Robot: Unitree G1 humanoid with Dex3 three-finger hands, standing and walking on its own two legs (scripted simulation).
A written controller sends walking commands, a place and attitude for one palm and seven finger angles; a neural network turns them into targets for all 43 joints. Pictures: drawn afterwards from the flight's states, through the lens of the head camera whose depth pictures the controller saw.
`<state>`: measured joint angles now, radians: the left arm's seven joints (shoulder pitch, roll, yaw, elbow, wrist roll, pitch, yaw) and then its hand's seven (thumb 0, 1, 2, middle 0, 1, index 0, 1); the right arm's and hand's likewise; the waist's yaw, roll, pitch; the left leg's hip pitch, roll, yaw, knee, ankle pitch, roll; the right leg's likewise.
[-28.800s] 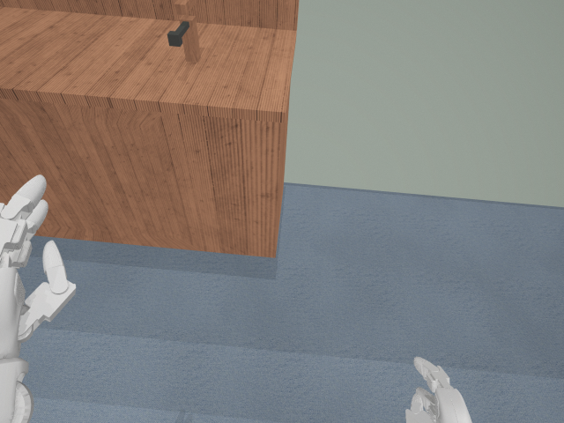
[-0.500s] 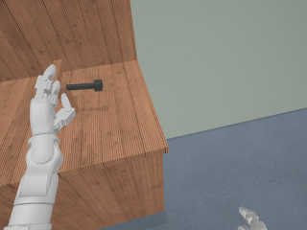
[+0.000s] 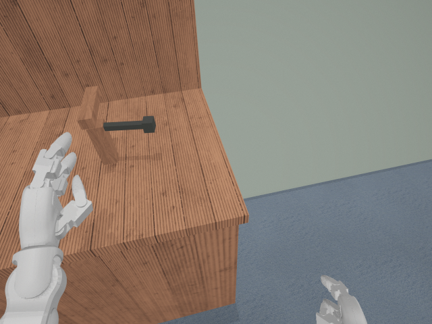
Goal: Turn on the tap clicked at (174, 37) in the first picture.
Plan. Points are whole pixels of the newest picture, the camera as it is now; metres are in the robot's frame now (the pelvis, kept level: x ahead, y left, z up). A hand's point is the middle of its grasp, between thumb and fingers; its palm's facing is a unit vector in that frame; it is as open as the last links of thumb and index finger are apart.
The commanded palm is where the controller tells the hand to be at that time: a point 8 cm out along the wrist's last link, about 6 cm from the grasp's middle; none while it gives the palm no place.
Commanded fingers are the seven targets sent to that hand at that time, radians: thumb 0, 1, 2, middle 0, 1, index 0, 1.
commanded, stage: draw the hand back beside the body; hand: left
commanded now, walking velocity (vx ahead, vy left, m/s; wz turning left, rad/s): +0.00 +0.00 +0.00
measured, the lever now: (148, 124) +0.50 +0.23 +0.11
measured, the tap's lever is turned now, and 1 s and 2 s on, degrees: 79 79 79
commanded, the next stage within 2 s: step back with the hand held close in 0.46 s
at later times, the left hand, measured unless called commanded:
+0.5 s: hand (80, 219) +0.21 +0.23 +0.15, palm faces +0.42 -0.85 -0.33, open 7.4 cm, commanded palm +0.17 +0.27 +0.16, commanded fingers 0.00 0.90 0.90 -0.20 -0.30 -0.20 -0.30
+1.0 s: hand (73, 240) +0.18 +0.23 +0.14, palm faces +0.33 -0.82 -0.47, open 7.4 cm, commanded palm +0.13 +0.28 +0.17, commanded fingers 0.00 0.90 0.90 -0.20 -0.30 -0.20 -0.30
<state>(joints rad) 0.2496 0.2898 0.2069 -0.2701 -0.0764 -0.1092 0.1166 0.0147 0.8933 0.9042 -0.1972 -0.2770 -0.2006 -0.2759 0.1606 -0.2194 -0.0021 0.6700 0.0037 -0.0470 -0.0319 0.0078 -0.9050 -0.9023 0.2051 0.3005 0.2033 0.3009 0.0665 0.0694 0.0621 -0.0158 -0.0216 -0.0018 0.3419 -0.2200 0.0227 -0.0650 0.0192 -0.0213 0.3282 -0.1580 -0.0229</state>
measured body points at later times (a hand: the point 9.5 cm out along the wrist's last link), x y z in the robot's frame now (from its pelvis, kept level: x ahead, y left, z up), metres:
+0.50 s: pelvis +0.01 -0.01 +0.00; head -0.01 -0.03 +0.45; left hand +0.18 +0.28 +0.17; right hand +0.20 -0.22 -0.09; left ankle -0.01 +0.10 -0.75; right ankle +0.02 -0.11 -0.75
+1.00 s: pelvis -0.03 +0.00 -0.01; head -0.01 -0.02 +0.44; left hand +0.16 +0.27 +0.17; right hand +0.14 -0.25 -0.10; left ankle -0.01 +0.10 -0.75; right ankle +0.02 -0.11 -0.75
